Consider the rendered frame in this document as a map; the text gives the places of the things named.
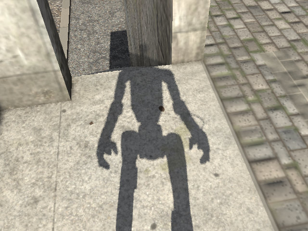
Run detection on stairs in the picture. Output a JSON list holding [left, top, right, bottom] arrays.
[[79, 64, 164, 76]]

